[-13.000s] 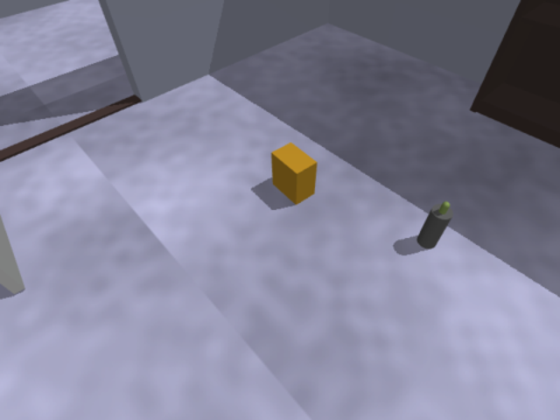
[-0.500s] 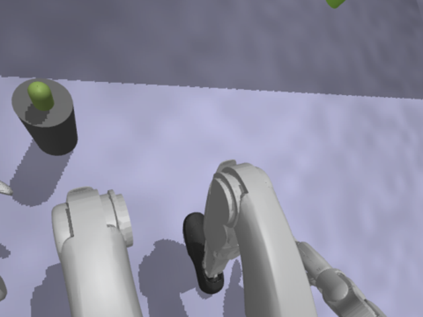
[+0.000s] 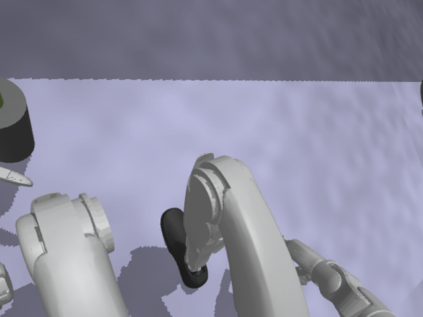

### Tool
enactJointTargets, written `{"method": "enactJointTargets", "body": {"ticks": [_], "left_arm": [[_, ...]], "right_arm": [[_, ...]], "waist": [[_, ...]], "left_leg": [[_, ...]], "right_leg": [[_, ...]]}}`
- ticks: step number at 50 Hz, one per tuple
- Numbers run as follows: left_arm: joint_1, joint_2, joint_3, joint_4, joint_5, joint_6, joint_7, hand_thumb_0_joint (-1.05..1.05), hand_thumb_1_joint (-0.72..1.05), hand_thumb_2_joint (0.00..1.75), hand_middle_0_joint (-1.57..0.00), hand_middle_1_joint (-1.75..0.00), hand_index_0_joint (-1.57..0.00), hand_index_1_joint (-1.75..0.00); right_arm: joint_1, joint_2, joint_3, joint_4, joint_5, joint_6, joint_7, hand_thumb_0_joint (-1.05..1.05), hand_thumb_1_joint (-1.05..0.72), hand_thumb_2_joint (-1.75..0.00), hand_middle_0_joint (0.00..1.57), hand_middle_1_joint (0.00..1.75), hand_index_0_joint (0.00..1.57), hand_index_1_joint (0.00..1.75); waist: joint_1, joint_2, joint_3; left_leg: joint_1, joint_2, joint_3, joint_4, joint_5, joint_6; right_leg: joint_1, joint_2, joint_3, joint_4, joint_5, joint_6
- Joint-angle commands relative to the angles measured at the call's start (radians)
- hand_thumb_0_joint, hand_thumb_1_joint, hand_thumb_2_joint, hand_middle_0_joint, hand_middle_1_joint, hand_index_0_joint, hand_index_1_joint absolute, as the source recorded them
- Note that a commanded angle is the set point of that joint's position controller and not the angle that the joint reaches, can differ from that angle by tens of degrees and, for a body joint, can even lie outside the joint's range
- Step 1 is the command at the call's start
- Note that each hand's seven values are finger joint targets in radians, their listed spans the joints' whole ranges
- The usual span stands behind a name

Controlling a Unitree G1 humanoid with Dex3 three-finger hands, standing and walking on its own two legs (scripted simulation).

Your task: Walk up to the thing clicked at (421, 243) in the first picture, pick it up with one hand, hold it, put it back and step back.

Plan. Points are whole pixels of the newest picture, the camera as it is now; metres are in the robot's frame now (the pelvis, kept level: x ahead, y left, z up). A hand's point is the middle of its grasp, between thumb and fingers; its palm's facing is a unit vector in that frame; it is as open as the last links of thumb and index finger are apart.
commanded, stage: close in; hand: left
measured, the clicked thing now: out of the picture +0.48 +0.22 -0.17
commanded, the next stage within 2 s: close in 0.16 s
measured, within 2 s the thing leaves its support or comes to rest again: leaves its support in 1.32 s
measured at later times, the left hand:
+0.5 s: hand out of the picture +0.45 +0.23 -0.15, palm faces +0.08 -1.00 -0.01, open 14.9 cm
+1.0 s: hand out of the picture +0.47 +0.23 -0.15, palm faces +0.09 -1.00 -0.03, open 10.9 cm
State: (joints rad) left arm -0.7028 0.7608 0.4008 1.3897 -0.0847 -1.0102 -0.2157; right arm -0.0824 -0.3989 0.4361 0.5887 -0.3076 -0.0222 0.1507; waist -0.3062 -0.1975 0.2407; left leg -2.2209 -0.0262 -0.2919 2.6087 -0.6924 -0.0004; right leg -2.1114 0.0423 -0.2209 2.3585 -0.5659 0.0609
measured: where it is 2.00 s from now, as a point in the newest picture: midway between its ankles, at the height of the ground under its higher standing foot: (143, 290)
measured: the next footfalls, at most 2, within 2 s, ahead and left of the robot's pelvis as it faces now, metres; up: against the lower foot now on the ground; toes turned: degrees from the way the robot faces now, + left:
none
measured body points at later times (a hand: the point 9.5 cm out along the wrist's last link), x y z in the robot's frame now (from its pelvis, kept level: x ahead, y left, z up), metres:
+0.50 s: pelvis +0.00 +0.00 +0.00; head +0.23 +0.17 +0.34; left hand +0.44 +0.28 -0.15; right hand +0.14 -0.25 -0.04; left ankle +0.09 +0.12 -0.26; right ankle +0.15 -0.12 -0.26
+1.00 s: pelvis +0.00 +0.00 +0.00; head +0.24 +0.17 +0.34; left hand +0.46 +0.28 -0.14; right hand +0.14 -0.25 -0.04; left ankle +0.09 +0.12 -0.26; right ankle +0.15 -0.12 -0.26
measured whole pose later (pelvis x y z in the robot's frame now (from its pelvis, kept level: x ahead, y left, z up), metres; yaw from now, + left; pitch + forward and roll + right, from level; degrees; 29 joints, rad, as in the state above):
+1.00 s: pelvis +0.00 +0.00 +0.00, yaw -1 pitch +16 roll -17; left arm -0.76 0.80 0.29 1.40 -0.07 -1.04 -0.09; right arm -0.12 -0.37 0.48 0.58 -0.33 0.01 0.16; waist -0.31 -0.22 0.27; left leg -2.22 -0.03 -0.32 2.61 -0.71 -0.01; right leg -2.10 0.04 -0.25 2.34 -0.57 0.06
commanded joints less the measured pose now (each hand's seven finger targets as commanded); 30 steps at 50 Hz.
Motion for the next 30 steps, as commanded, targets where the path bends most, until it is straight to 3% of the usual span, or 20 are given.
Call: {"method": "enactJointTargets", "body": {"ticks": [1,4,8,10,13,14,16,17,21,23,30], "left_arm": [[-0.245,0.160,0.002,-0.119,0.001,-0.085,0.032,0.00,-0.61,0.11,-0.11,-0.19,-0.14,-0.16],[-0.250,0.152,-0.015,-0.111,0.002,-0.092,0.044,0.00,-0.61,0.11,-0.09,-0.18,-0.12,-0.16],[-0.248,0.167,-0.006,-0.113,0.002,-0.104,0.061,0.00,-0.61,0.11,-0.09,-0.18,-0.12,-0.16],[-0.231,0.158,-0.022,-0.104,0.008,-0.104,0.064,0.00,-0.61,0.12,-0.09,-0.17,-0.11,-0.15],[-0.238,0.136,-0.047,-0.113,0.004,-0.108,0.064,0.00,-0.61,0.12,-0.09,-0.17,-0.10,-0.15],[-0.263,0.140,-0.059,-0.123,0.009,-0.109,0.067,0.00,-0.54,0.14,-0.11,-0.14,-0.11,-0.15],[-0.250,0.148,-0.045,-0.102,0.004,-0.105,0.068,0.00,-0.38,0.26,-0.27,-0.29,-0.27,-0.29],[-0.259,0.136,-0.058,-0.104,0.002,-0.107,0.065,0.00,-0.30,0.30,-0.31,-0.32,-0.31,-0.32],[-0.275,0.133,-0.058,-0.102,-0.002,-0.111,0.072,0.00,-0.10,0.39,-0.39,-0.40,-0.39,-0.39],[-0.288,0.151,-0.056,-0.098,0.004,-0.114,0.077,0.00,-0.04,0.42,-0.42,-0.42,-0.41,-0.41],[-0.322,0.147,-0.076,-0.085,0.027,-0.114,0.102,0.00,0.17,0.54,-0.56,-0.53,-0.54,-0.53]], "right_arm": [[0.045,-0.336,-0.099,-0.032,0.000,0.010,-0.018,0.00,-0.90,-0.90,0.20,0.30,0.20,0.30],[0.045,-0.339,-0.094,-0.028,-0.004,0.012,-0.017,0.00,-0.90,-0.90,0.20,0.30,0.20,0.30],[0.044,-0.333,-0.083,-0.030,-0.009,0.016,-0.015,0.00,-0.91,-0.90,0.20,0.30,0.20,0.30],[0.028,-0.331,-0.085,-0.029,-0.010,0.015,-0.016,0.00,-0.90,-0.90,0.20,0.30,0.20,0.30],[0.038,-0.331,-0.084,-0.024,-0.012,0.014,-0.015,0.00,-0.90,-0.90,0.20,0.30,0.20,0.30],[0.036,-0.331,-0.084,-0.020,-0.012,0.014,-0.015,0.00,-0.89,-0.90,0.20,0.30,0.20,0.30],[0.037,-0.334,-0.080,-0.026,-0.009,0.015,-0.016,0.00,-0.88,-0.90,0.20,0.30,0.20,0.30],[0.034,-0.334,-0.079,-0.025,-0.009,0.017,-0.017,0.00,-0.88,-0.90,0.20,0.30,0.20,0.30],[0.038,-0.337,-0.073,-0.019,-0.013,0.014,-0.017,0.00,-0.87,-0.89,0.20,0.30,0.20,0.30],[0.032,-0.330,-0.070,-0.020,-0.015,0.018,-0.018,0.00,-0.87,-0.89,0.20,0.30,0.20,0.30],[0.026,-0.329,-0.064,-0.025,-0.022,0.028,-0.015,0.00,-0.87,-0.89,0.20,0.30,0.20,0.30]], "waist": [[-0.078,0.489,-0.568],[-0.088,0.484,-0.557],[-0.091,0.462,-0.571],[-0.082,0.462,-0.557],[-0.093,0.457,-0.569],[-0.096,0.464,-0.563],[-0.096,0.464,-0.569],[-0.102,0.463,-0.563],[-0.110,0.477,-0.563],[-0.103,0.471,-0.566],[-0.121,0.491,-0.541]], "left_leg": [[0.382,0.050,0.048,-0.348,0.052,-0.018],[0.379,0.049,0.051,-0.335,0.065,-0.016],[0.357,0.046,0.056,-0.324,0.063,-0.009],[0.359,0.049,0.060,-0.324,0.047,-0.010],[0.363,0.047,0.059,-0.321,0.049,-0.010],[0.360,0.046,0.058,-0.321,0.044,-0.010],[0.371,0.048,0.048,-0.324,0.049,-0.012],[0.369,0.049,0.046,-0.324,0.044,-0.013],[0.394,0.050,0.033,-0.325,0.077,-0.018],[0.385,0.049,0.040,-0.317,0.082,-0.015],[0.387,0.054,0.029,-0.335,0.060,-0.020]], "right_leg": [[0.289,0.025,-0.092,-0.155,0.087,-0.070],[0.296,0.027,-0.089,-0.159,0.103,-0.067],[0.334,0.032,-0.090,-0.169,0.107,-0.064],[0.316,0.033,-0.087,-0.174,0.097,-0.067],[0.325,0.035,-0.090,-0.176,0.104,-0.065],[0.315,0.034,-0.091,-0.175,0.101,-0.066],[0.313,0.035,-0.098,-0.170,0.104,-0.067],[0.310,0.036,-0.099,-0.171,0.104,-0.067],[0.312,0.034,-0.103,-0.161,0.135,-0.066],[0.319,0.038,-0.099,-0.165,0.136,-0.067],[0.303,0.038,-0.109,-0.164,0.117,-0.069]]}}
